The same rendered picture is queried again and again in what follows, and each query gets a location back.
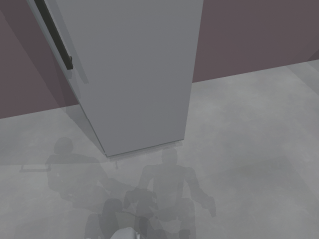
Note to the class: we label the fridge door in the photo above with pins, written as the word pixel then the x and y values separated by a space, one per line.
pixel 133 65

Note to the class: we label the handle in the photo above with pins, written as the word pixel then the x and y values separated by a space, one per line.
pixel 41 5

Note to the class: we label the left robot thigh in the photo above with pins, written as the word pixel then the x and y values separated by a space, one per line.
pixel 126 233

